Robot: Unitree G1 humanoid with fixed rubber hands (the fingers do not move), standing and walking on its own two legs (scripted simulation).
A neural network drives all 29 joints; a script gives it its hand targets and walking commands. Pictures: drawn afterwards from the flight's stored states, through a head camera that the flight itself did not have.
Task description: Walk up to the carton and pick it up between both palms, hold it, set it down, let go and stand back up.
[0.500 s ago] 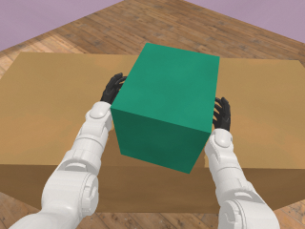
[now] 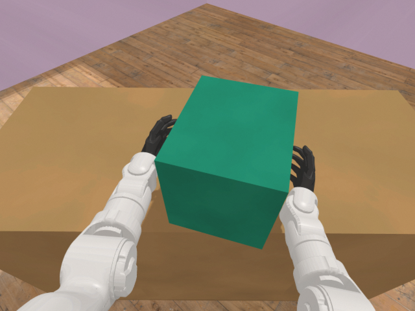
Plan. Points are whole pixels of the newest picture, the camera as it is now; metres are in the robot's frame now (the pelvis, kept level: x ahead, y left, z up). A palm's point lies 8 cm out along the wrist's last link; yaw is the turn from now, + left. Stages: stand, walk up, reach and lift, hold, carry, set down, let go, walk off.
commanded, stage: reach and lift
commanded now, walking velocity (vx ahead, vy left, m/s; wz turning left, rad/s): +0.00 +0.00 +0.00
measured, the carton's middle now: (231, 160) +0.43 -0.06 +0.05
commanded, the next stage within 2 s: none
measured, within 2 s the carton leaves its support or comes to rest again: leaves its support in 0.50 s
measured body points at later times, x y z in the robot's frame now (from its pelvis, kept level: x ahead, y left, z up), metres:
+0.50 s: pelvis +0.00 +0.00 +0.00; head +0.02 +0.01 +0.45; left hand +0.44 +0.08 +0.10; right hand +0.35 -0.21 +0.05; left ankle +0.01 +0.12 -0.74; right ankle +0.00 -0.13 -0.74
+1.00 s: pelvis -0.01 -0.01 +0.00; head -0.02 +0.01 +0.45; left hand +0.43 +0.09 +0.13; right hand +0.36 -0.21 +0.10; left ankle +0.01 +0.12 -0.74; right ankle +0.00 -0.13 -0.74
